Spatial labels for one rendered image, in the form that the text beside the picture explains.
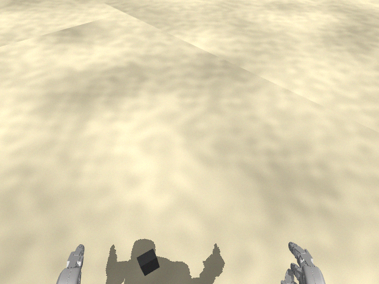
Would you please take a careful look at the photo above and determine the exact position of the carton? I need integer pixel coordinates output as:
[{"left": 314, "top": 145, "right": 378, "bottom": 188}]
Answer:
[{"left": 137, "top": 249, "right": 159, "bottom": 276}]

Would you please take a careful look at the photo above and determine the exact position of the right robot hand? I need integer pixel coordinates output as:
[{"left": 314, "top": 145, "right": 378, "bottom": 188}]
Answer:
[{"left": 281, "top": 242, "right": 326, "bottom": 284}]

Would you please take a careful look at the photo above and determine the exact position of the left robot hand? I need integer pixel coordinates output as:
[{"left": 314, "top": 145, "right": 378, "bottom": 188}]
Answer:
[{"left": 56, "top": 244, "right": 84, "bottom": 284}]

